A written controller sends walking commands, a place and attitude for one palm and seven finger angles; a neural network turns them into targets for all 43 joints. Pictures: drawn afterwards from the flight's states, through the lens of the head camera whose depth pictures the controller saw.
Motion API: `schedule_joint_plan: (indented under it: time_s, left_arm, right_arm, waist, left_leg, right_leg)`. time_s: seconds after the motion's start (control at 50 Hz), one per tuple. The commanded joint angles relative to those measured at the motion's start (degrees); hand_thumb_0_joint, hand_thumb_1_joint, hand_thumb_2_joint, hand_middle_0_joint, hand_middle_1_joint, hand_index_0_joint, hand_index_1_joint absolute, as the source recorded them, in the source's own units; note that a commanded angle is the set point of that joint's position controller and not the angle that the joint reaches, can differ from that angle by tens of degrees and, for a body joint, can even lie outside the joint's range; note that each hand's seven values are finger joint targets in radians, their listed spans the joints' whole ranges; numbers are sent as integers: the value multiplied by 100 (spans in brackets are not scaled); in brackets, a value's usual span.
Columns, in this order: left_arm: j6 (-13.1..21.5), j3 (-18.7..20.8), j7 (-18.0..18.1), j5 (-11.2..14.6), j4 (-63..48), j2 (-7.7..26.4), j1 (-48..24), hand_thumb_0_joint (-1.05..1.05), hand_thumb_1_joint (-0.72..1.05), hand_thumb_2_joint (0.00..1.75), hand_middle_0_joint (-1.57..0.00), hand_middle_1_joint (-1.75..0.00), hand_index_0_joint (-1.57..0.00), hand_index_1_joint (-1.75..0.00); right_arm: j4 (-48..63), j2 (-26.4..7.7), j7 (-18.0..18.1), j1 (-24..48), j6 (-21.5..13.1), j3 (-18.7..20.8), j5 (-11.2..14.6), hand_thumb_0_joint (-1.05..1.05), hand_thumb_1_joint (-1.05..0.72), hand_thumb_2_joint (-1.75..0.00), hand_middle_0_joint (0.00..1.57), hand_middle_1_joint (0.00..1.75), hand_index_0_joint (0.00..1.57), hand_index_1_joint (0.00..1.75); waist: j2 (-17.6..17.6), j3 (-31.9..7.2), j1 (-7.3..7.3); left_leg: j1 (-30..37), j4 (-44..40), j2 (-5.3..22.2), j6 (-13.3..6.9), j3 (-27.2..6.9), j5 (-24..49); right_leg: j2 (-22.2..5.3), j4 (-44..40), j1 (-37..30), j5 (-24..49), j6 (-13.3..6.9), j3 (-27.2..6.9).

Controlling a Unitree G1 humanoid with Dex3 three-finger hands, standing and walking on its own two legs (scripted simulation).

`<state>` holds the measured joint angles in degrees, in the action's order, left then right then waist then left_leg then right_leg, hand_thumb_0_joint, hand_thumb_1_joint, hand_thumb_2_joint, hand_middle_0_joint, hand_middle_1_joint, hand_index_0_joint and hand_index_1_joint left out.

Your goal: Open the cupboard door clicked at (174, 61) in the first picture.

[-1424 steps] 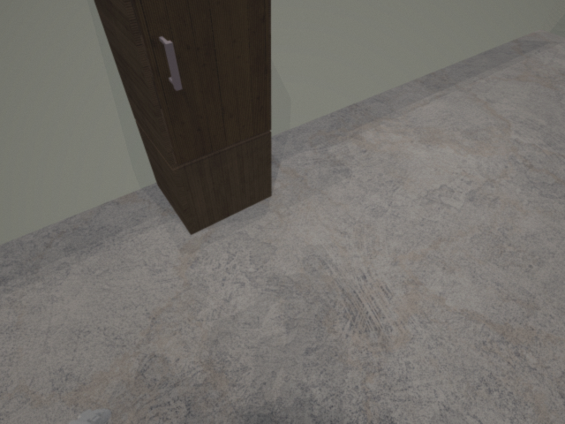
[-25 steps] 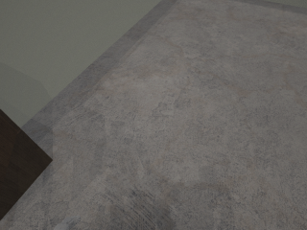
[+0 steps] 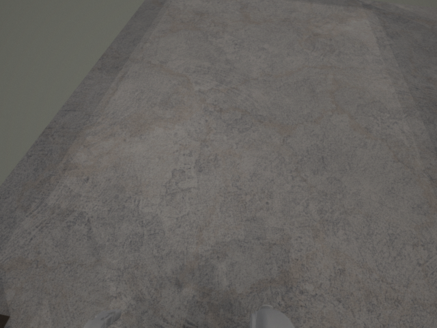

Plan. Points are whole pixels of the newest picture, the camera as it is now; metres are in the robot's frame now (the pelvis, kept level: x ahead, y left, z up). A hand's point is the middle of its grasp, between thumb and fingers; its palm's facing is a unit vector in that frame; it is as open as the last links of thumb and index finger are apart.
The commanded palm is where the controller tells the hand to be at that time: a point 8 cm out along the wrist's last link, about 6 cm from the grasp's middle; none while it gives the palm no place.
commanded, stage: walk to a spot facing it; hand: left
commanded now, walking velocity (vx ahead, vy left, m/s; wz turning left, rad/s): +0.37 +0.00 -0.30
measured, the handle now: out of the picture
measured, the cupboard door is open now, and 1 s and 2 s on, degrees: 37 37 37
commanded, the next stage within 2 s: turn to face it in 0.84 s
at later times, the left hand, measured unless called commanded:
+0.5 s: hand (153, 278) +0.24 +0.16 -0.20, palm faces -0.03 -0.98 -0.17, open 7.3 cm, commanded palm none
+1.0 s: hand (204, 166) +0.55 +0.07 -0.17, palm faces -0.13 -0.97 -0.21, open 7.3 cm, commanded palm none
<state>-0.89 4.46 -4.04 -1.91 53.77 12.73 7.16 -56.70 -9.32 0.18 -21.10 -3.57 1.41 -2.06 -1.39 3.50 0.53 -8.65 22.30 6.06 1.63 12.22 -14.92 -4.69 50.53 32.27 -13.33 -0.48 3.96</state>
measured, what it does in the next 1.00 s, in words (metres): walks ahead: right foot, then left foot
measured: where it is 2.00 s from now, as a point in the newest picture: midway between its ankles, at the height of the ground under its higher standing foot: (253, 227)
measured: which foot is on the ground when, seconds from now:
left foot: down 0.00-0.12, up 0.14-0.48, down 0.50-0.86, up 0.88-1.00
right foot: up 0.00-0.10, down 0.12-0.50, up 0.52-0.84, down 0.86-1.00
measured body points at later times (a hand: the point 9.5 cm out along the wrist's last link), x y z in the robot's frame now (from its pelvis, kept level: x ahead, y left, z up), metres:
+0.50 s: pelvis +0.24 -0.03 -0.02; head +0.27 -0.01 +0.43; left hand +0.24 +0.22 -0.18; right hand +0.32 -0.28 -0.15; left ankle +0.35 +0.08 -0.75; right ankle +0.12 -0.12 -0.74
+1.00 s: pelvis +0.46 -0.10 -0.01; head +0.49 -0.11 +0.44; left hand +0.56 +0.12 -0.16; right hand +0.40 -0.33 -0.16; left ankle +0.45 +0.04 -0.67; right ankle +0.45 -0.20 -0.74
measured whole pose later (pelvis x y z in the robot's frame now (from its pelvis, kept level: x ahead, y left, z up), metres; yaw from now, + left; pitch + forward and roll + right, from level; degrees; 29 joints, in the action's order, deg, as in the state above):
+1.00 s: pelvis +0.46 -0.10 -0.01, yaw -10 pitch +0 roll +0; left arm 3.7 3.9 0.4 -1.2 59.1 9.7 11.9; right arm -63.0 -10.2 -0.2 -17.3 -0.4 3.3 -1.0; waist 0.1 3.1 1.1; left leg -25.0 60.6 5.9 1.6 4.6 -24.0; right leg -1.9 29.4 14.7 -15.2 -2.2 7.6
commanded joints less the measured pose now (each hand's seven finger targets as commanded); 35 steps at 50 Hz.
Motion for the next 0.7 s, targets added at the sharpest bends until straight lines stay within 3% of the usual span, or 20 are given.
schedule_joint_plan:
  time_s: [0.0,0.04,0.06,0.08,0.1,0.12,0.14,0.16,0.22,0.36,0.4,0.42,0.44,0.46,0.48,0.5,0.52,0.58,0.62,0.68]
  left_arm:
    - [198,-28,28,13,-527,105,-542,0,90,90,-20,-30,-20,-30]
    - [223,32,66,4,-333,220,-47,0,90,90,-20,-30,-20,-30]
    - [281,98,112,-8,-47,478,802,0,90,90,-20,-30,-20,-30]
    - [364,264,208,-38,248,1068,1785,0,90,90,-20,-30,-20,-30]
    - [350,372,314,83,381,1554,2313,0,90,90,-20,-30,-20,-30]
    - [334,354,390,126,369,1404,2024,0,90,90,-20,-30,-20,-30]
    - [337,266,436,122,264,1090,1580,0,90,90,-20,-30,-20,-30]
    - [358,167,455,126,157,786,1154,0,90,90,-20,-30,-20,-30]
    - [467,89,441,68,126,547,658,0,90,90,-20,-30,-20,-30]
    - [559,85,372,87,461,667,969,0,90,90,-20,-30,-20,-30]
    - [541,78,393,91,545,669,1033,0,90,90,-20,-30,-20,-30]
    - [535,79,395,111,539,681,933,0,90,90,-20,-30,-20,-30]
    - [516,71,377,124,475,553,897,0,90,90,-20,-30,-20,-30]
    - [502,28,341,152,367,296,1094,0,90,90,-20,-30,-20,-30]
    - [539,-37,308,143,159,217,914,0,90,90,-20,-30,-20,-30]
    - [515,-42,326,93,57,280,595,0,90,90,-20,-30,-20,-30]
    - [504,-23,312,72,55,251,339,0,90,90,-20,-30,-20,-30]
    - [352,0,183,16,158,101,539,0,90,90,-20,-30,-20,-30]
    - [277,-37,151,31,205,-26,684,0,90,90,-20,-30,-20,-30]
    - [254,-50,141,46,143,-82,476,0,90,90,-20,-30,-20,-30]
  right_arm:
    - [108,-1040,29,-423,-43,265,-32,0,-90,-90,20,30,20,30]
    - [80,-1035,35,-319,8,245,-12,0,-90,-90,20,30,20,30]
    - [72,-974,14,-217,12,220,28,0,-90,-90,20,30,20,30]
    - [201,-665,-44,-138,-17,157,134,0,-90,-90,20,30,20,30]
    - [482,-551,-51,271,-24,133,176,0,-90,-90,20,30,20,30]
    - [440,-659,-16,614,-30,223,133,0,-90,-90,20,30,20,30]
    - [392,-625,8,710,-44,235,128,0,-90,-90,20,30,20,30]
    - [267,-611,17,611,-6,241,95,0,-90,-90,20,30,20,30]
    - [-45,-314,-38,177,157,215,47,0,-90,-90,20,30,20,30]
    - [301,-350,-175,1061,60,234,69,0,-90,-90,20,30,20,30]
    - [265,-473,-156,1002,10,266,62,0,-90,-90,20,30,20,30]
    - [126,-607,-120,583,-19,290,51,0,-90,-90,20,30,20,30]
    - [-93,-870,-66,-93,-61,352,13,0,-90,-90,20,30,20,30]
    - [-284,-1478,4,-904,-88,500,-94,0,-90,-90,20,30,20,30]
    - [-331,-1750,54,-1377,-17,523,-89,0,-90,-90,20,30,20,30]
    - [-240,-1637,49,-989,39,503,-54,0,-90,-90,20,30,20,30]
    - [-129,-1367,49,-559,16,460,-34,0,-90,-90,20,30,20,30]
    - [4,-897,85,132,-111,312,-4,0,-90,-90,20,30,20,30]
    - [-45,-942,73,192,-134,322,18,0,-90,-90,20,30,20,30]
    - [-98,-965,14,205,-72,339,19,0,-90,-90,20,30,20,30]
  waist:
    - [812,-91,185]
    - [678,-276,-119]
    - [156,-615,-527]
    - [-1202,-1198,-939]
    - [-1841,-1213,-1068]
    - [-1213,-869,-973]
    - [-1066,-643,-693]
    - [-796,-552,-402]
    - [-575,-336,55]
    - [-414,36,-59]
    - [-251,19,34]
    - [-66,-105,295]
    - [376,-471,567]
    - [1483,-1004,794]
    - [1789,-1169,875]
    - [1248,-775,738]
    - [1346,-371,601]
    - [836,49,89]
    - [883,-198,-37]
    - [898,-34,-20]
  left_leg:
    - [26,-926,1318,-721,-518,346]
    - [-265,-210,1195,-560,-332,716]
    - [-736,982,848,-366,10,1132]
    - [-2248,2904,245,-102,468,283]
    - [-3364,4469,-303,-4,-87,-2158]
    - [-3801,5115,-11,-41,-851,-1797]
    - [-3817,5121,211,0,-1054,-1258]
    - [-3377,4723,401,57,-1162,-908]
    - [-2259,3558,322,139,-883,-514]
    - [-1864,1578,13,54,-661,390]
    - [-1277,1014,-113,-6,-560,487]
    - [-534,730,-228,-70,-515,595]
    - [616,500,-54,-259,-833,431]
    - [1822,133,1288,-863,-2712,-95]
    - [2076,-682,2233,-1416,-4173,-379]
    - [1335,-815,2316,-1495,-4119,-1218]
    - [646,-1038,2103,-1355,-3810,-1607]
    - [-332,-1341,1526,-932,-2310,-833]
    - [-339,-1289,1242,-835,-1413,-159]
    - [-700,-1350,1107,-825,-927,-535]
  right_leg:
    - [182,-1243,-739,-42,-76,289]
    - [370,-1740,-1893,80,-197,439]
    - [417,-2003,-3141,-52,-359,285]
    - [-866,-2525,-4762,-799,-892,-1572]
    - [-2054,-3504,-4990,-250,-1501,-3658]
    - [-1970,-3497,-4658,36,-1635,-3435]
    - [-1758,-3439,-4175,492,-1507,-2906]
    - [-1488,-3442,-3580,923,-1316,-2128]
    - [-1049,-3720,-2333,990,-1137,-1173]
    - [-918,-3783,-2533,651,-986,-1061]
    - [-843,-3399,-2541,978,-860,-1025]
    - [-693,-2887,-2256,1275,-768,-813]
    - [-355,-1725,-1714,1549,-567,-525]
    - [309,7,-445,206,-261,9]
    - [731,1622,343,-1868,-192,-89]
    - [356,2359,681,-1793,-246,-441]
    - [127,2623,917,-1281,-214,-525]
    - [-253,1769,466,-488,-67,-499]
    - [-271,779,-42,-265,-4,-281]
    - [-136,-606,-784,-49,34,94]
